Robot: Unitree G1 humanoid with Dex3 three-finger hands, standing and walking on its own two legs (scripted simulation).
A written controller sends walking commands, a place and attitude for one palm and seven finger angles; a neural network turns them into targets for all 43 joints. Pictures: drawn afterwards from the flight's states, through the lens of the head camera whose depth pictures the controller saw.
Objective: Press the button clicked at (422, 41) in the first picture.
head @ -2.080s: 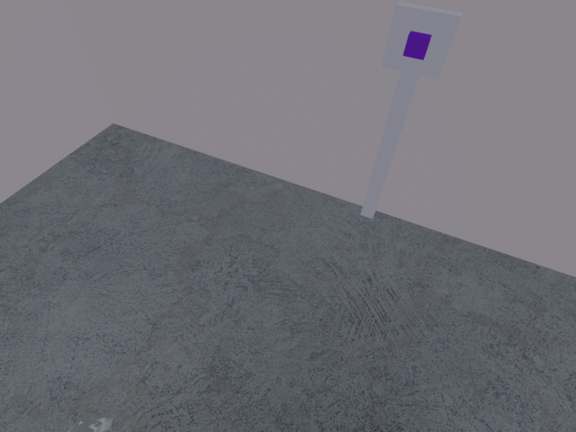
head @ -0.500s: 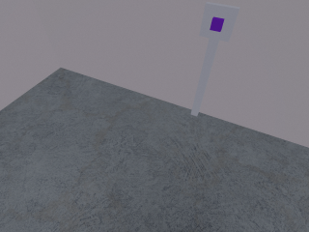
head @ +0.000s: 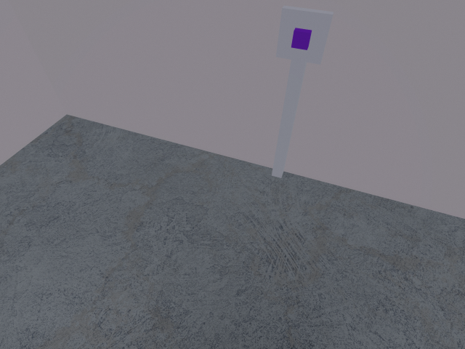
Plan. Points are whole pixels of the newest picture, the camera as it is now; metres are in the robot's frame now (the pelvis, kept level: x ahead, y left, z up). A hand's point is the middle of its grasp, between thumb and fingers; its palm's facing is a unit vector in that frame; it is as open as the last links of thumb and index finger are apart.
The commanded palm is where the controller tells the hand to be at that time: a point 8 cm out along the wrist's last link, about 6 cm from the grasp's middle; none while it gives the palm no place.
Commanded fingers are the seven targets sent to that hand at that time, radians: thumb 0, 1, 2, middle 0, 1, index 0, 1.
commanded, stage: walk to a spot facing it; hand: left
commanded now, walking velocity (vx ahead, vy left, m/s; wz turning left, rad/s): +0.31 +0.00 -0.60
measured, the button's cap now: (301, 38) +1.15 -0.17 +0.05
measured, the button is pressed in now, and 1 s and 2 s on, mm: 0 0 0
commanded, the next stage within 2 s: turn to face it in 0.96 s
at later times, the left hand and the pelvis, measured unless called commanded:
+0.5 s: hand out of the picture +0.12 +0.17 -0.17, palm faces -0.10 -0.98 -0.18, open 7.4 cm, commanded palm none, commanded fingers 0.00 0.90 0.90 -0.20 -0.30 -0.20 -0.30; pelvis +0.17 -0.01 +0.00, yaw -13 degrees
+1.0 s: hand (220, 192) +0.55 +0.08 -0.15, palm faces -0.55 -0.80 -0.24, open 7.4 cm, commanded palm none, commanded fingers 0.00 0.90 0.90 -0.20 -0.30 -0.20 -0.30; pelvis +0.31 -0.01 +0.00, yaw -33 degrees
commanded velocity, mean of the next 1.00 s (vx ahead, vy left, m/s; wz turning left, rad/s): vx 0.17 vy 0.00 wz -0.57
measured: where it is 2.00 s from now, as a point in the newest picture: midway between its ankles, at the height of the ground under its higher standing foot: (243, 332)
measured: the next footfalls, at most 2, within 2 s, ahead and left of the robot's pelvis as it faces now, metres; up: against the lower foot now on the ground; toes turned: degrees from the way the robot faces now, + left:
left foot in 0.56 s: +0.37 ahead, +0.08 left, +0.00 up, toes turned -9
right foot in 1.04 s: +0.32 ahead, -0.16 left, +0.00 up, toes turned -41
